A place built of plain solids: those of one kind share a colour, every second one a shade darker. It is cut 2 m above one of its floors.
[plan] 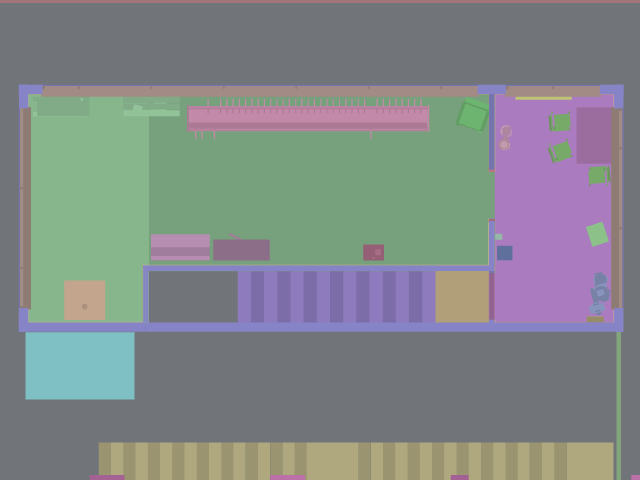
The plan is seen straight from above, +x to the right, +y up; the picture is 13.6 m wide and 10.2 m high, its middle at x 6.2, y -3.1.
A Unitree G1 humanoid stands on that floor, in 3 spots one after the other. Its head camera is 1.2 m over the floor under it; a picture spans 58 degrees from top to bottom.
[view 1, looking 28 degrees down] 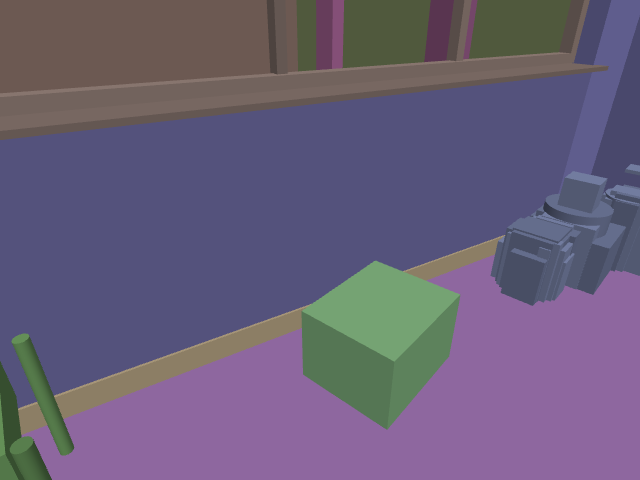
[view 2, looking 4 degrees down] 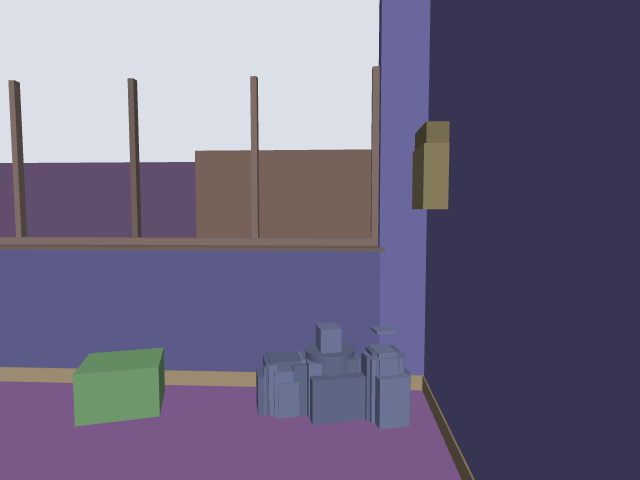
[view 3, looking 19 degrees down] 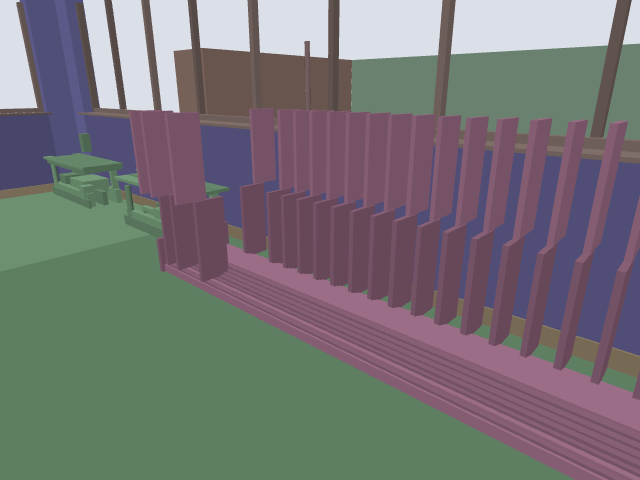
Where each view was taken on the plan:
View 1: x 11.15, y -2.15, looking -31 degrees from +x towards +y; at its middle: wall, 1.72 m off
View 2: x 9.60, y -4.30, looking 3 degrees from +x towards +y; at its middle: window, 2.97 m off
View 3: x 6.10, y -2.15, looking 132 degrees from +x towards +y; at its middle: lever_frame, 2.53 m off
